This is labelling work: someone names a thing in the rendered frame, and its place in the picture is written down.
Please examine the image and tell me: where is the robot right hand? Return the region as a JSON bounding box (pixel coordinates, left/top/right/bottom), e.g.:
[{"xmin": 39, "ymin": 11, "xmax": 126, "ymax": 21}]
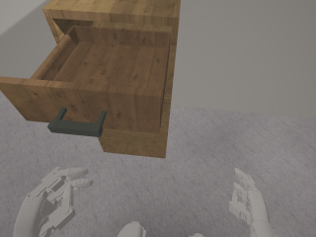
[{"xmin": 229, "ymin": 168, "xmax": 270, "ymax": 226}]

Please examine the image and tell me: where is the robot left hand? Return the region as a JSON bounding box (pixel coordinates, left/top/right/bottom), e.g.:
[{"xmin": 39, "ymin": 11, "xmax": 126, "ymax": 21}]
[{"xmin": 13, "ymin": 167, "xmax": 94, "ymax": 237}]

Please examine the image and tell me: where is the left robot thigh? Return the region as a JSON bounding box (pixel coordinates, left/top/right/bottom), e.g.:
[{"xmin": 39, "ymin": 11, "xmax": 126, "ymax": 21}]
[{"xmin": 117, "ymin": 223, "xmax": 146, "ymax": 237}]

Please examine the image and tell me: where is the cabinet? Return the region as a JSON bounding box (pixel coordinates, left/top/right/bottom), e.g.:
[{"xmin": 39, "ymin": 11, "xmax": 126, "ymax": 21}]
[{"xmin": 41, "ymin": 0, "xmax": 181, "ymax": 159}]

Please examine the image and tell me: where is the handle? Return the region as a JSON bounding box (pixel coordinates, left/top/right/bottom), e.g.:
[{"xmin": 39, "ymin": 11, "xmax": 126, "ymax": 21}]
[{"xmin": 47, "ymin": 107, "xmax": 107, "ymax": 137}]

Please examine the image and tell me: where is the right robot forearm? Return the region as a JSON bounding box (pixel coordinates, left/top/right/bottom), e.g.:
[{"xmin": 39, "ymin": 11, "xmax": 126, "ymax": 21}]
[{"xmin": 249, "ymin": 220, "xmax": 278, "ymax": 237}]

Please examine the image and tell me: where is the drawer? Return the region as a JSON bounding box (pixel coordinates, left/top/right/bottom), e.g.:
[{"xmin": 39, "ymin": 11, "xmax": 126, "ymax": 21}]
[{"xmin": 0, "ymin": 25, "xmax": 171, "ymax": 133}]

